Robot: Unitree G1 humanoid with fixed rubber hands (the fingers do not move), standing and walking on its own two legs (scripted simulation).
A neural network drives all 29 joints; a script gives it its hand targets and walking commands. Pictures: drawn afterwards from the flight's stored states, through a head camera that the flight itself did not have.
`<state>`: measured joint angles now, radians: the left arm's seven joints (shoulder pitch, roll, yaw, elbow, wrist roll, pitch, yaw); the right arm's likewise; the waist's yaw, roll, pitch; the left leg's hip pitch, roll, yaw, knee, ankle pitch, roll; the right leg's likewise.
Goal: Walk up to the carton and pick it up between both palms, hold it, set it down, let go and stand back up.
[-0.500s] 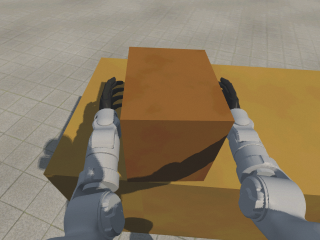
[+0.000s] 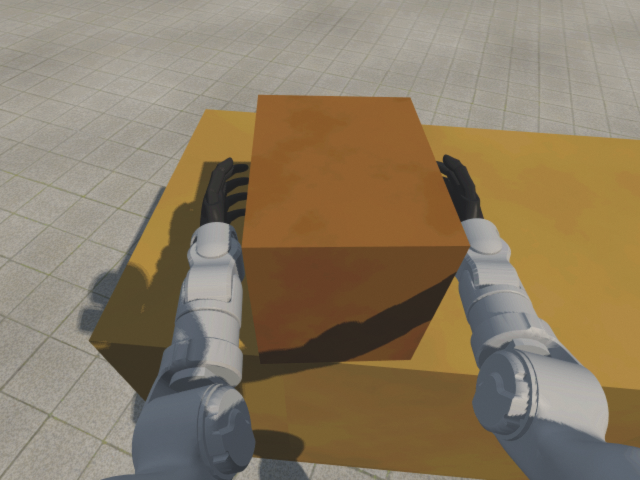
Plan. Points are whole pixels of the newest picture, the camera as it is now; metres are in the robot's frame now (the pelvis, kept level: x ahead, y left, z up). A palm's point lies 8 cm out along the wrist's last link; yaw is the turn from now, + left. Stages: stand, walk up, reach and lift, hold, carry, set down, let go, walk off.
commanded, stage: set down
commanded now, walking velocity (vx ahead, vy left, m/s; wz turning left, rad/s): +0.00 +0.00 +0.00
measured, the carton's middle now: (335, 229) +0.45 +0.02 +0.06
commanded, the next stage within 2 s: none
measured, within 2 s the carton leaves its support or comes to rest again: neither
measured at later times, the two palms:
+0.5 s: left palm (216, 225) +0.40 +0.18 +0.11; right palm (461, 218) +0.43 -0.14 +0.12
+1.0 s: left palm (216, 226) +0.40 +0.18 +0.11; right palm (461, 220) +0.43 -0.14 +0.11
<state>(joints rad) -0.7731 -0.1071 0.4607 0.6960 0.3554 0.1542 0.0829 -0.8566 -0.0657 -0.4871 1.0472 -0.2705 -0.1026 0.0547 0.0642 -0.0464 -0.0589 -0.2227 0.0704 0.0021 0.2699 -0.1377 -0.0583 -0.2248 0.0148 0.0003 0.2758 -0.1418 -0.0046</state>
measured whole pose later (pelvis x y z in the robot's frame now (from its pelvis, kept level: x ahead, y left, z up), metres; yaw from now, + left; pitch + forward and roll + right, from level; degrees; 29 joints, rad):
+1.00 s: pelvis +0.01 +0.01 +0.00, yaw +1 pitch +2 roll +0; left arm -0.68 -0.16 0.50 0.55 0.42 0.17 0.02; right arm -0.78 -0.01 -0.53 0.93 -0.33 -0.13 0.10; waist 0.03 -0.05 -0.01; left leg -0.14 0.05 0.00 0.26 -0.16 -0.05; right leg -0.15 0.00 -0.01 0.28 -0.17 0.01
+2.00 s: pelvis -0.01 -0.01 -0.01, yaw -2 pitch +16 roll -1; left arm -0.89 0.16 0.05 0.96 -0.14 0.01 0.17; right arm -1.03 -0.40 0.15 1.29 0.43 -0.12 0.05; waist 0.12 -0.01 -0.19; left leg -0.54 0.11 0.02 0.45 -0.19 -0.07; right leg -0.53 0.05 0.02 0.40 -0.15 -0.02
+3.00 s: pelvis -0.01 +0.00 +0.00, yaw -1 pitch +3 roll +0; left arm -0.68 0.19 0.15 0.26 -0.09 0.66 0.14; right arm -0.85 -0.53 0.12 0.82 0.49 0.26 0.08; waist 0.04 -0.01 -0.05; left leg -0.21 0.08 0.02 0.30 -0.14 -0.06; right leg -0.22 0.03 0.01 0.29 -0.13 -0.01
